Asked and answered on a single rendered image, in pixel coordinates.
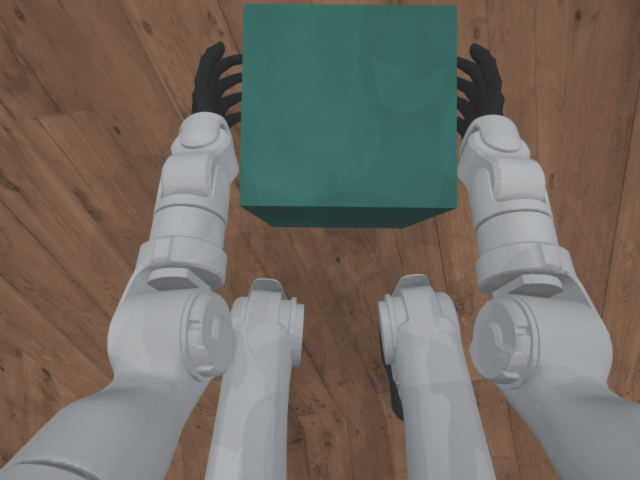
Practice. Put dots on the left robot hand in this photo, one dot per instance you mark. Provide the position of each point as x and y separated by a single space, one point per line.
209 88

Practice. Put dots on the carton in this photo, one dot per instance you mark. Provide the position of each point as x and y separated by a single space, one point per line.
348 114

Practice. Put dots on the robot left shin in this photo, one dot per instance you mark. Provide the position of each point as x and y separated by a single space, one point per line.
240 305

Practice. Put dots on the left robot forearm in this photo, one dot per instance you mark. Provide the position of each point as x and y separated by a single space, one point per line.
185 248

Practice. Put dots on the robot left upper arm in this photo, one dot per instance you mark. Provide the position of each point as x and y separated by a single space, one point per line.
165 347

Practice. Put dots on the right robot hand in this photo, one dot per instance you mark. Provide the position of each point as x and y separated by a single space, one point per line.
485 97

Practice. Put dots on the right robot forearm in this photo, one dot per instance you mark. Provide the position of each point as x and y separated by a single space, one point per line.
512 217

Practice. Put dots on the robot right upper arm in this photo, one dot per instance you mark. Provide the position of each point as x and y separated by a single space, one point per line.
551 359

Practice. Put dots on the robot right thigh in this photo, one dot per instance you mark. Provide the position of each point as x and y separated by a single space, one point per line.
444 435

